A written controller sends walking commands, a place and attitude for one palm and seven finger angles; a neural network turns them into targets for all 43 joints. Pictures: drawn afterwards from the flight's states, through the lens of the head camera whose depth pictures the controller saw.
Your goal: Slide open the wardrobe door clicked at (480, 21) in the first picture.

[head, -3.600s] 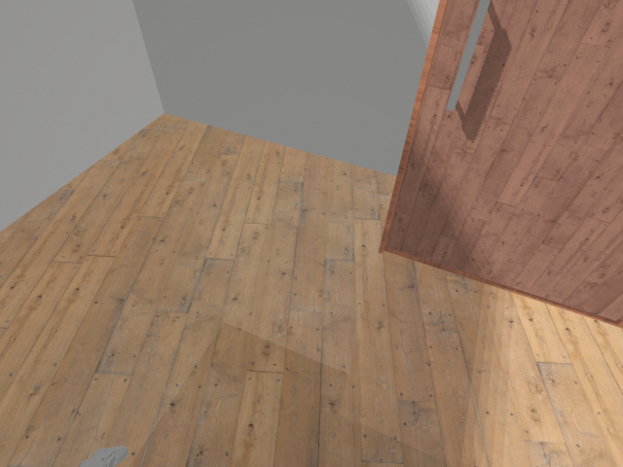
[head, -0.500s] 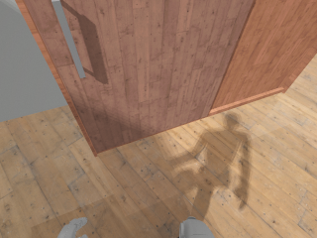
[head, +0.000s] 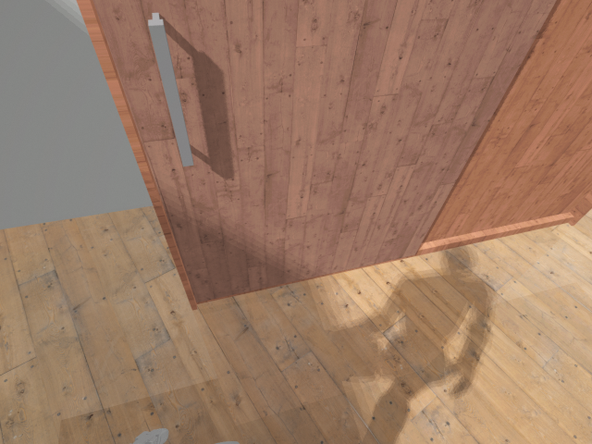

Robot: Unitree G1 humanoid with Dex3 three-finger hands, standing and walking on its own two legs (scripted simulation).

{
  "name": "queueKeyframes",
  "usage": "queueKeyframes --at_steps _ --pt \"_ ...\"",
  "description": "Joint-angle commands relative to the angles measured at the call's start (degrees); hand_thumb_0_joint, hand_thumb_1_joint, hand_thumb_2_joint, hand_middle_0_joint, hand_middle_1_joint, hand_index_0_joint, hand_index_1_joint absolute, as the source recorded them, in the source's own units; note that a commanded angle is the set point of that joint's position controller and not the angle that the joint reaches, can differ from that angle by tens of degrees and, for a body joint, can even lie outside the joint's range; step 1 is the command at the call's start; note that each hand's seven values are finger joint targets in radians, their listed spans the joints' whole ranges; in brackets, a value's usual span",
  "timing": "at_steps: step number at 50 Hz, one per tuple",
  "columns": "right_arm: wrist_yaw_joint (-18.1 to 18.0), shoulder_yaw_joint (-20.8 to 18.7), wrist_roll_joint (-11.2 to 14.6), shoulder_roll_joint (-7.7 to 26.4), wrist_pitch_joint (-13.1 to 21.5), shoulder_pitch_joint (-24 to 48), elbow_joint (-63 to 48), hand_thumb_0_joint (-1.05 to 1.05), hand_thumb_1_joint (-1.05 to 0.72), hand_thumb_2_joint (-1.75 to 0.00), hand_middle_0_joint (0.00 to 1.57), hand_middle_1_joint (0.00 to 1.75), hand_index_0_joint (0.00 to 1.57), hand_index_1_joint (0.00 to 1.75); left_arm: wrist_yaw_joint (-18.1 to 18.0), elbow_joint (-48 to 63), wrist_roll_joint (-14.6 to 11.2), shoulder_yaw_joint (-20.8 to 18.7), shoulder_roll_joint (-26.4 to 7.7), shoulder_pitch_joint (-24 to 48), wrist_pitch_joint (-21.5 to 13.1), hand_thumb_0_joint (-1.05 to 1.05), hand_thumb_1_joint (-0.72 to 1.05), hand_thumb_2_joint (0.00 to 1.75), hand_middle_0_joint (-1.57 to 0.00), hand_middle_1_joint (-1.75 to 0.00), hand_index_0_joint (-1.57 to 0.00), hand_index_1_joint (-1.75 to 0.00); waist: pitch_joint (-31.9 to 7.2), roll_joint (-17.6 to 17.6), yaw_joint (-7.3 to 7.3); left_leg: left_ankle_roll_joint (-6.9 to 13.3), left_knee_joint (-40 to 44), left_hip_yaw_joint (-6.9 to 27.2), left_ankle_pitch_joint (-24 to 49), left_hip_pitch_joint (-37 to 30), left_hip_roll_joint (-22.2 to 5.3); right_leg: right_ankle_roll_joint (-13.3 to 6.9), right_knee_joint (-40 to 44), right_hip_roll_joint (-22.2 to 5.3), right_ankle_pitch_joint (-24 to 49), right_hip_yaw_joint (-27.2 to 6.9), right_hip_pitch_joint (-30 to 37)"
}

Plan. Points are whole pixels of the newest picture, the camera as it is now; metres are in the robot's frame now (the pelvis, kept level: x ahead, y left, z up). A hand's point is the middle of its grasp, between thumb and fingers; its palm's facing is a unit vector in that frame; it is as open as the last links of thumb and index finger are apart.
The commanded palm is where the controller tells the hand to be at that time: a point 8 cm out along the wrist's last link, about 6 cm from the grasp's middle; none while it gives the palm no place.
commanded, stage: turn to face it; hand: left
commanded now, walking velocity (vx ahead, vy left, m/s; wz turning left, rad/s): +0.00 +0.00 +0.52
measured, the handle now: (173, 98) +0.64 +0.25 +0.11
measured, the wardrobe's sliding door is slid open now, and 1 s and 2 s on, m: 0.00 0.00 0.00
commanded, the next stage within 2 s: take the last steps up to it in 0.58 s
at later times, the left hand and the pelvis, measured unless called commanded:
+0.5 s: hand out of the picture +0.03 +0.21 -0.15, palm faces +0.20 -0.95 -0.25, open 7.4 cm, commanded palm none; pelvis -0.02 -0.01 +0.01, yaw +10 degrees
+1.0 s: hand out of the picture -0.12 +0.11 -0.15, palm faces +0.41 -0.89 -0.18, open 7.3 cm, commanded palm none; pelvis -0.01 -0.03 +0.02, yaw +19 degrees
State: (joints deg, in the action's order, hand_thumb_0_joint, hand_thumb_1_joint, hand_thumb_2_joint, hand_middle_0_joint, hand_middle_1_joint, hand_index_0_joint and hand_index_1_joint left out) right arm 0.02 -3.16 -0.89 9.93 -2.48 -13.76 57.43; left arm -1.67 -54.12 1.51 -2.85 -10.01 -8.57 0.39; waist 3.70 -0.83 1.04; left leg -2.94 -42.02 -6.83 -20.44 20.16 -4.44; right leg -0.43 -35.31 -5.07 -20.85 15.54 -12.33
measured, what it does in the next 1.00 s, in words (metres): steps on the spot, turning left: left foot, then right foot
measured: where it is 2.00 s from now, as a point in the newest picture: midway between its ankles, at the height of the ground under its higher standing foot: (281, 437)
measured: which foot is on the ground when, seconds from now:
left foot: up 0.00-0.00, down 0.02-0.58, up 0.60-1.00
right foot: down 0.00-0.02, up 0.04-0.56, down 0.58-1.00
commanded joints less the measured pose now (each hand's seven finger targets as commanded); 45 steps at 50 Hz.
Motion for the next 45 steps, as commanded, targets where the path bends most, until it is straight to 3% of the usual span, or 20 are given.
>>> queueKeyframes --at_steps 1,2,3,5,7,9,12,16,21,24,26,27,28,29,30,31,33,35,40,45 --pt "0.15 -2.78 -0.96 12.61 1.99 -9.97 -3.52 0.00 -0.90 -0.90 0.20 0.30 0.20 0.30 0.01 5.02 -1.34 -2.37 -4.96 -2.46 0.73 0.00 0.90 0.90 -0.20 -0.30 -0.20 -0.30 -5.82 21.30 2.92 10.11 21.58 25.65 34.06 -14.33 -17.10 3.99 -17.85 -2.17 -9.17 -2.89 -16.82" --pt "-0.24 -3.03 -0.77 14.84 1.69 -10.71 -3.13 0.00 -0.90 -0.90 0.20 0.30 0.20 0.30 -0.20 6.97 -0.73 -1.81 -5.32 0.59 1.10 0.00 0.90 0.90 -0.20 -0.30 -0.20 -0.30 -6.19 19.50 3.70 15.72 24.14 30.47 38.13 -12.51 -22.34 4.12 -28.17 -0.05 -19.45 -9.53 -19.06" --pt "-0.80 -2.87 -0.82 13.55 1.85 -8.76 -3.14 0.00 -0.90 -0.90 0.20 0.30 0.20 0.30 -0.29 6.29 -0.39 -2.04 -5.82 1.78 1.50 0.00 0.90 0.90 -0.20 -0.30 -0.20 -0.30 -5.71 14.71 3.07 15.40 24.91 27.69 29.81 -10.96 -19.73 3.34 -31.93 -1.31 -14.95 -13.52 -19.80" --pt "-1.30 -2.01 -0.67 11.11 2.37 -3.03 -5.38 0.00 -0.90 -0.90 0.20 0.30 0.20 0.30 0.47 5.25 -0.20 -2.60 -6.43 1.72 1.25 0.00 0.90 0.90 -0.20 -0.30 -0.20 -0.30 -4.89 10.84 1.05 12.58 24.11 23.26 25.56 -10.86 -14.87 3.83 -34.21 -1.79 -6.35 -15.16 -22.49" --pt "-1.46 -1.63 -0.53 10.65 2.82 -1.11 -6.20 0.00 -0.90 -0.90 0.20 0.30 0.20 0.30 0.79 3.67 -0.24 -2.65 -6.60 -1.03 1.23 0.00 0.90 0.90 -0.20 -0.30 -0.20 -0.30 -6.70 7.89 0.05 11.02 23.57 18.34 28.53 -12.40 -11.46 4.51 -33.47 -1.29 -1.66 -15.25 -20.88" --pt "-1.47 -1.80 -0.26 11.09 3.03 -1.52 -6.36 0.00 -0.90 -0.90 0.20 0.30 0.20 0.30 0.81 2.77 -0.38 -2.55 -6.70 -2.68 1.41 0.00 0.90 0.90 -0.20 -0.30 -0.20 -0.30 -8.94 6.35 0.05 10.96 23.32 16.72 30.19 -14.78 -9.94 5.05 -31.55 -0.73 0.05 -15.07 -19.95" --pt "-1.30 -2.09 -0.14 11.60 2.80 -1.90 -6.18 0.00 -0.90 -0.90 0.20 0.30 0.20 0.30 0.65 2.69 -0.43 -2.44 -6.79 -2.75 1.72 0.00 0.90 0.90 -0.20 -0.30 -0.20 -0.30 -8.67 5.84 0.30 11.57 24.13 17.40 28.07 -15.56 -9.72 5.78 -28.04 -0.56 0.31 -15.05 -19.17" --pt "-1.04 -2.30 -0.27 11.69 2.30 -2.02 -5.95 0.00 -0.90 -0.90 0.20 0.30 0.20 0.30 0.53 3.08 -0.47 -2.27 -6.90 -1.75 1.88 0.00 0.90 0.90 -0.20 -0.30 -0.20 -0.30 -6.96 8.53 0.88 12.42 25.27 19.60 23.07 -14.55 -9.61 6.00 -22.54 -0.17 -1.34 -14.85 -17.89" --pt "-0.79 -2.61 -0.61 12.01 1.56 -1.20 -5.98 0.00 -0.90 -0.90 0.20 0.30 0.20 0.30 0.34 3.48 -0.60 -1.68 -6.18 -1.39 1.81 0.00 0.90 0.90 -0.20 -0.30 -0.20 -0.30 -5.64 10.04 1.34 13.10 25.68 22.61 16.32 -10.36 -9.34 4.98 -13.34 1.41 -4.24 -14.17 -12.40" --pt "-0.55 -2.77 -0.77 12.23 1.16 0.54 -6.25 0.00 -0.90 -0.90 0.20 0.30 0.20 0.30 0.01 2.78 -0.94 -1.41 -5.51 -4.69 1.41 0.00 0.90 0.90 -0.20 -0.30 -0.20 -0.30 -5.44 9.76 -0.01 12.71 25.00 24.29 14.55 -5.64 -8.74 3.82 -5.35 3.00 -2.93 -13.66 -5.52" --pt "-0.35 -2.79 -0.43 11.80 1.06 2.05 -6.55 0.00 -0.90 -0.90 0.20 0.30 0.20 0.30 -0.14 1.67 -0.98 -1.52 -5.82 -8.40 0.83 0.00 0.90 0.90 -0.20 -0.30 -0.20 -0.30 -5.98 8.36 -1.93 10.60 22.63 23.05 11.83 -1.08 -6.52 3.45 4.98 3.43 4.56 -12.96 2.36" --pt "-0.16 -2.66 -0.10 10.47 0.96 2.40 -6.76 0.00 -0.90 -0.90 0.20 0.30 0.20 0.30 -0.33 1.22 -0.80 -1.72 -6.68 -10.42 0.38 0.00 0.90 0.90 -0.20 -0.30 -0.20 -0.30 -6.17 5.62 -2.79 8.19 19.79 20.93 7.83 3.33 -3.89 2.90 12.69 1.86 7.92 -14.03 8.29" --pt "0.12 -2.18 0.45 6.89 0.75 1.36 -7.21 0.00 -0.90 -0.90 0.20 0.30 0.20 0.30 -0.77 1.46 0.02 -2.33 -10.63 -10.98 -0.21 0.00 0.90 0.90 -0.20 -0.30 -0.20 -0.30 -5.46 -6.63 -2.91 4.20 8.93 14.90 -0.91 11.88 2.34 -0.49 20.64 -8.68 0.93 -25.28 12.51" --pt "0.07 -1.84 0.22 5.14 0.55 2.78 -9.03 0.00 -0.90 -0.90 0.20 0.30 0.20 0.30 -0.79 3.00 0.39 -2.91 -14.88 -9.33 -0.21 0.00 0.90 0.90 -0.20 -0.30 -0.20 -0.30 -2.87 -18.44 -3.35 1.35 -5.11 8.08 -9.50 15.54 8.00 -6.37 25.32 -21.08 -0.11 -38.03 5.96" --pt "0.11 -2.81 -0.35 8.25 -0.01 3.09 -8.75 0.00 -0.90 -0.90 0.20 0.30 0.20 0.30 -0.95 4.50 -0.18 -2.64 -14.55 -6.34 0.18 0.00 0.90 0.90 -0.20 -0.30 -0.20 -0.30 -2.19 -11.59 -2.59 1.74 -14.24 10.63 -9.91 11.25 5.64 -8.54 25.58 -22.77 -0.18 -34.59 -3.08" --pt "0.33 -2.85 -0.66 8.01 -0.57 3.01 -7.34 0.00 -0.90 -0.90 0.20 0.30 0.20 0.30 -1.16 4.80 -0.22 -2.64 -11.75 -2.59 -0.23 0.00 0.90 0.90 -0.20 -0.30 -0.20 -0.30 0.12 -12.43 -0.92 2.08 -18.23 11.73 -6.68 11.54 4.23 -7.34 25.35 -17.96 -0.10 -29.98 -5.57" --pt "0.71 -2.84 -0.61 7.03 -0.85 0.50 -4.66 0.00 -0.90 -0.90 0.20 0.30 0.20 0.30 -0.64 4.89 -0.45 -1.50 -8.89 -0.55 -0.69 0.00 0.90 0.90 -0.20 -0.30 -0.20 -0.30 2.12 -7.73 0.77 1.11 -24.32 9.48 -0.34 10.93 3.65 -5.04 22.35 -12.09 6.90 -22.01 -5.55" --pt "0.76 -2.37 -0.52 5.72 -0.61 -1.69 -3.19 0.00 -0.90 -0.90 0.20 0.30 0.20 0.30 -0.52 3.53 -0.47 -1.10 -7.29 -3.30 -1.45 0.00 0.90 0.90 -0.20 -0.30 -0.20 -0.30 -0.23 -6.09 0.65 0.41 -23.85 8.28 2.52 10.98 3.12 -4.45 21.45 -10.41 10.54 -18.43 -0.83" --pt "1.26 -1.88 -1.20 5.20 0.37 2.60 -3.35 0.00 -0.90 -0.90 0.20 0.30 0.20 0.30 0.10 -1.17 -0.09 -0.67 -6.69 -12.67 -2.68 0.00 0.90 0.90 -0.20 -0.30 -0.20 -0.30 0.43 -8.00 -3.34 0.08 -14.09 5.43 2.69 11.56 0.41 -4.98 26.27 -11.10 -5.46 -21.44 4.81" --pt "1.26 -0.85 -0.74 3.51 2.13 5.72 -3.35 0.00 -0.90 -0.90 0.20 0.30 0.20 0.30 0.64 -5.03 0.60 -1.06 -8.09 -16.91 -2.97 0.00 0.90 0.90 -0.20 -0.30 -0.20 -0.30 0.66 -8.75 -5.33 1.46 1.19 1.94 -5.53 6.78 0.26 -8.40 26.32 -12.50 -5.78 -24.16 7.26"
